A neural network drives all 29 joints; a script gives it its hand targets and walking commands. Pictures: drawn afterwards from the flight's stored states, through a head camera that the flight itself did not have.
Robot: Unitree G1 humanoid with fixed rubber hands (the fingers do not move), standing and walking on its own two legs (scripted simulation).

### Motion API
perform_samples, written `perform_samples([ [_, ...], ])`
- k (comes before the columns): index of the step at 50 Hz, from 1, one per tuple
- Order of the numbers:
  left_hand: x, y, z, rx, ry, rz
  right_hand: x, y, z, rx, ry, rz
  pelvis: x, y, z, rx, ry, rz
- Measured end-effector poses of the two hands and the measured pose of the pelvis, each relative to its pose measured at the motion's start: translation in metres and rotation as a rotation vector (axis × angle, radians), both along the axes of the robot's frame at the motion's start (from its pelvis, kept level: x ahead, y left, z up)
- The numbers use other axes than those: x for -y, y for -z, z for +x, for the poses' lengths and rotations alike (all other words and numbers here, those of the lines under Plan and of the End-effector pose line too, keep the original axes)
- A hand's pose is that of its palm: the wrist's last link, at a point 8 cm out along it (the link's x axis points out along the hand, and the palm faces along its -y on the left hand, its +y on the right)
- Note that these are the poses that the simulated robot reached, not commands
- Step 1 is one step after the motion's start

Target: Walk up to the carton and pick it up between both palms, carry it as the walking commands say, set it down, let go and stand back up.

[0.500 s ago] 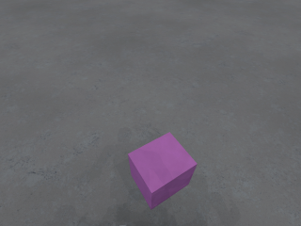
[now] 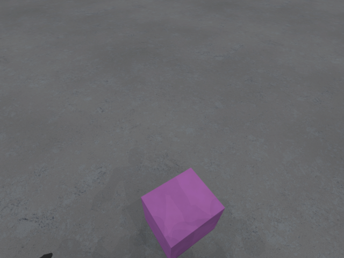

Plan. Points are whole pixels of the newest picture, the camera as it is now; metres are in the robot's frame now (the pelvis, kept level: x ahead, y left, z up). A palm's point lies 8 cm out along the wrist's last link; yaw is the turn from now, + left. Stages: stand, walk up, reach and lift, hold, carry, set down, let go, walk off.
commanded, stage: walk up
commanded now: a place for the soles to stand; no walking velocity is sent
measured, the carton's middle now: (180, 214) +0.47 -0.03 -0.61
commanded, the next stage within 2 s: none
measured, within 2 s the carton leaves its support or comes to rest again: neither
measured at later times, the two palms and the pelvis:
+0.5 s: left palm out of the picture +0.12 +0.31 -0.09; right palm out of the picture +0.10 -0.35 -0.10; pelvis +0.02 -0.02 +0.00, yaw -2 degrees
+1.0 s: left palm (57, 242) +0.18 +0.29 -0.08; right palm out of the picture +0.14 -0.34 -0.08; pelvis +0.05 -0.02 +0.02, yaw -2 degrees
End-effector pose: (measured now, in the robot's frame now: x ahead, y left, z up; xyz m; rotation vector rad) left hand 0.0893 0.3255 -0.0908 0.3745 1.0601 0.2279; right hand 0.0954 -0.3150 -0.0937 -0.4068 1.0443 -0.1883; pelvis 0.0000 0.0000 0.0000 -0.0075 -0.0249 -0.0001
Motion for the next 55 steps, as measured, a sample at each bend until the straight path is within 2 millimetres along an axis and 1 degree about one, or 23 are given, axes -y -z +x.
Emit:
perform_samples([
  [2,0.002,0.001,0.010,0.003,0.007,-0.005,0.000,-0.004,0.010,0.013,0.002,0.000,0.002,-0.002,0.005,0.002,0.003,0.004],
  [5,0.005,0.001,0.023,0.009,0.021,-0.010,0.007,-0.010,0.024,0.038,0.010,-0.012,0.004,-0.002,0.010,0.001,0.009,0.005],
  [8,0.010,0.001,0.033,0.007,0.037,-0.006,0.016,-0.012,0.031,0.056,0.030,-0.021,0.006,-0.001,0.015,0.004,0.014,0.009],
  [10,0.013,0.001,0.039,0.008,0.045,0.001,0.023,-0.011,0.031,0.056,0.041,-0.025,0.009,-0.001,0.016,0.006,0.016,0.013],
  [13,0.020,0.000,0.045,0.001,0.060,0.010,0.034,-0.008,0.025,0.040,0.064,-0.029,0.017,0.001,0.018,0.009,0.025,0.014],
  [17,0.029,-0.002,0.045,-0.005,0.070,0.018,0.046,-0.003,0.017,0.003,0.086,-0.024,0.024,0.000,0.021,0.007,0.026,0.012],
  [20,0.029,-0.006,0.035,-0.036,0.064,0.021,0.043,-0.003,0.014,-0.015,0.087,-0.015,0.024,-0.005,0.023,0.008,0.035,0.025],
  [23,0.024,-0.006,0.029,-0.068,0.052,0.024,0.037,-0.001,0.010,-0.026,0.078,-0.007,0.020,-0.007,0.024,0.013,0.036,0.029],
  [26,0.020,-0.004,0.032,-0.065,0.031,0.025,0.034,0.005,0.001,-0.054,0.082,-0.006,0.019,-0.004,0.025,0.021,0.037,0.032],
  [29,0.024,-0.004,0.036,-0.061,0.025,0.017,0.032,0.006,-0.001,-0.076,0.089,0.010,0.023,-0.005,0.028,0.023,0.041,0.023],
  [33,0.033,-0.006,0.042,-0.062,0.034,0.007,0.032,0.004,0.009,-0.071,0.092,0.024,0.026,-0.009,0.034,0.016,0.038,0.014],
  [37,0.036,-0.008,0.055,-0.052,0.036,-0.003,0.032,0.001,0.018,-0.063,0.094,0.019,0.024,-0.012,0.040,0.017,0.033,0.013],
  [43,0.034,-0.009,0.080,-0.020,0.040,-0.014,0.028,-0.005,0.030,-0.058,0.097,0.009,0.020,-0.014,0.048,0.009,0.033,0.010],
  [46,0.033,-0.009,0.089,-0.004,0.039,-0.021,0.025,-0.009,0.036,-0.051,0.097,0.004,0.019,-0.015,0.051,0.010,0.034,0.008],
  [50,0.033,-0.008,0.095,-0.001,0.045,-0.027,0.023,-0.013,0.044,-0.036,0.093,-0.004,0.017,-0.016,0.053,0.010,0.037,0.006],
  [55,0.031,-0.008,0.094,-0.014,0.045,-0.029,0.022,-0.015,0.049,-0.030,0.094,-0.005,0.014,-0.017,0.053,0.010,0.035,0.006],
])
